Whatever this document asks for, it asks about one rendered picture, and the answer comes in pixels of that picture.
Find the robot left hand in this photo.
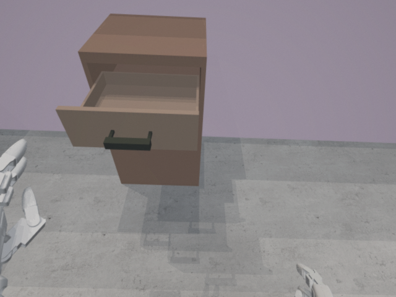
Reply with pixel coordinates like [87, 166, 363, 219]
[0, 139, 46, 274]

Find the handle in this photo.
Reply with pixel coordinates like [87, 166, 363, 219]
[103, 130, 152, 151]

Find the robot right hand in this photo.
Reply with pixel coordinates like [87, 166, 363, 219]
[295, 263, 334, 297]

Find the cabinet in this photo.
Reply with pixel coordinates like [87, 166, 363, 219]
[78, 14, 207, 186]

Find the drawer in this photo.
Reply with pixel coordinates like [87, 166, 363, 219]
[56, 71, 199, 151]

